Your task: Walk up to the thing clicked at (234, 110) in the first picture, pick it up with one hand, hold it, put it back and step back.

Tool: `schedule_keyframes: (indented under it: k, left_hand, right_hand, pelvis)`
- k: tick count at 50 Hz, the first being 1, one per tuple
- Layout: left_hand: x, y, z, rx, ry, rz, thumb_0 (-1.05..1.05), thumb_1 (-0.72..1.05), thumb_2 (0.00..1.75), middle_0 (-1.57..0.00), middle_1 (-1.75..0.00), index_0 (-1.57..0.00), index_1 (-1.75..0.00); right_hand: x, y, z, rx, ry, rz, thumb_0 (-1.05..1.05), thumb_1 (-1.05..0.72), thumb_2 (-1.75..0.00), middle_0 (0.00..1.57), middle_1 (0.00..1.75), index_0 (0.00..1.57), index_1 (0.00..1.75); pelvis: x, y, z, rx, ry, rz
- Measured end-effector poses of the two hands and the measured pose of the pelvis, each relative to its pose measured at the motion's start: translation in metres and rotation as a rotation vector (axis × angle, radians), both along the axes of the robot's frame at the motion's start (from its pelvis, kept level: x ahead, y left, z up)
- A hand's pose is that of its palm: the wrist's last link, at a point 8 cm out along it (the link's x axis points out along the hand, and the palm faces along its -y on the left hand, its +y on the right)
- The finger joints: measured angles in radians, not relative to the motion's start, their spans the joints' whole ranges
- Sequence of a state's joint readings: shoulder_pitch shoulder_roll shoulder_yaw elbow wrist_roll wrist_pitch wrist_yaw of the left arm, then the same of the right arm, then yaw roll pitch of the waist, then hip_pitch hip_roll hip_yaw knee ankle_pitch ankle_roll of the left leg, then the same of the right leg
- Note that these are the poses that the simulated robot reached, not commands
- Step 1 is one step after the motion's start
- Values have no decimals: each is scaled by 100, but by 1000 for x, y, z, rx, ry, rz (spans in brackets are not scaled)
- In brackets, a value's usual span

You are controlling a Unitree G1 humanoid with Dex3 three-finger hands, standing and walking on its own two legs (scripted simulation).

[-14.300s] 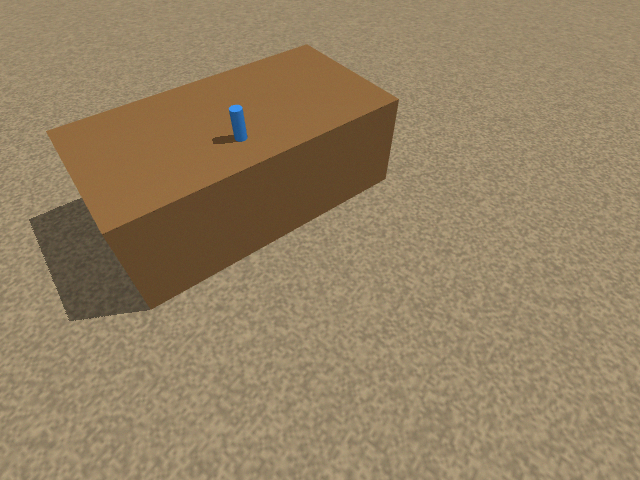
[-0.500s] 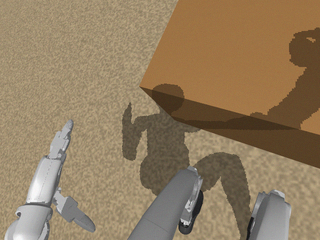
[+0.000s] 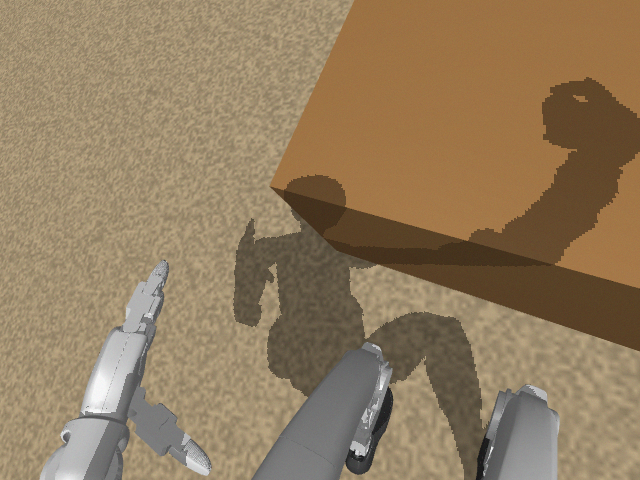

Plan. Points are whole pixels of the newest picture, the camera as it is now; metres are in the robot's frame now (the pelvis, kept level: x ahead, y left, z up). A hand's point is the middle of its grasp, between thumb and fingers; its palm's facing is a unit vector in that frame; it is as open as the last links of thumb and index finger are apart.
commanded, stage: lift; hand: right
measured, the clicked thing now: out of the picture +0.58 -0.25 -0.01
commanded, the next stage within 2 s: hold in 1.42 s
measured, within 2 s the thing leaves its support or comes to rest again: neither
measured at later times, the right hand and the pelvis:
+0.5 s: hand out of the picture +0.49 -0.24 +0.08, palm faces +0.20 +0.98 -0.01, open 6.9 cm; pelvis +0.02 -0.01 +0.06, yaw -3 degrees
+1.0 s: hand out of the picture +0.40 -0.21 +0.15, palm faces +0.19 +0.98 -0.02, open 6.9 cm; pelvis +0.02 +0.00 +0.10, yaw -5 degrees
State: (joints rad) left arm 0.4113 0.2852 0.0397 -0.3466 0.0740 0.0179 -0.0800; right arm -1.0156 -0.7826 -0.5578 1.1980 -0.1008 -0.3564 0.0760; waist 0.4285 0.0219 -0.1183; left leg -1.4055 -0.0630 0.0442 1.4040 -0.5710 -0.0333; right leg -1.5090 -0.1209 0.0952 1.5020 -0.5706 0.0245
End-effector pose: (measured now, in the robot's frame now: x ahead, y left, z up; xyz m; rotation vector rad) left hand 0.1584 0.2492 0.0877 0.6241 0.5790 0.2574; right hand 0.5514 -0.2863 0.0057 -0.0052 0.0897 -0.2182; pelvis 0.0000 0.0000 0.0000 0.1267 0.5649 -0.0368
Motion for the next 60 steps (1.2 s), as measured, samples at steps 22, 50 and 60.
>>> schedule_keyframes:
  k: [22, 50, 60]
  left_hand:
    - [21, -9, 5, -188, -24, -18, -1, -55, 7, -6, -5, -5, -5]
    - [18, 2, -5, -318, 45, 30, -2, -54, 5, -5, -5, -5, -5]
    - [30, 8, 6, -317, 10, 36, -2, -54, 5, -5, -4, -5, -5]
  right_hand:
    - [-79, -2, 67, 7, 4, 23, -5, 1, -105, 104, 110, 90, 109]
    - [-182, 26, 147, -20, -61, 26, -5, 0, -104, 104, 110, 90, 110]
    - [-194, 35, 166, -11, -85, 12, -5, 0, -104, 104, 110, 90, 110]
  pelvis:
    - [21, -5, 53, -33, -120, -35]
    - [21, 0, 104, -107, -321, -55]
    - [27, 3, 115, -121, -363, -55]
